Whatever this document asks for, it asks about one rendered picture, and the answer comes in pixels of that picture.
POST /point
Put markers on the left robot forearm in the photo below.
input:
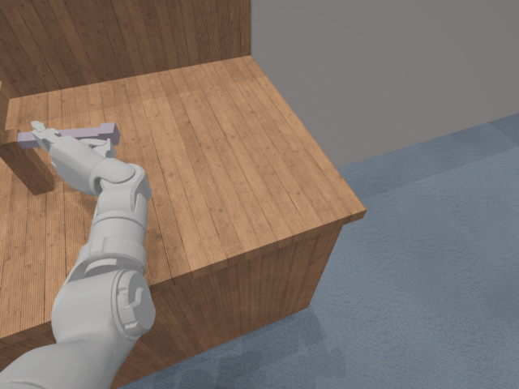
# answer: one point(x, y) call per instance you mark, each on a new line
point(119, 224)

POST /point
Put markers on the tap lever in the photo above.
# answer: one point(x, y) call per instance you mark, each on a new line
point(106, 131)

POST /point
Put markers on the counter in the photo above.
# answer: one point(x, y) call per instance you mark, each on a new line
point(245, 209)

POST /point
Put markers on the left robot hand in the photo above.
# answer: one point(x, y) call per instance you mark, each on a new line
point(73, 159)

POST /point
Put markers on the left robot upper arm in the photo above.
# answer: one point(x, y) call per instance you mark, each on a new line
point(97, 321)

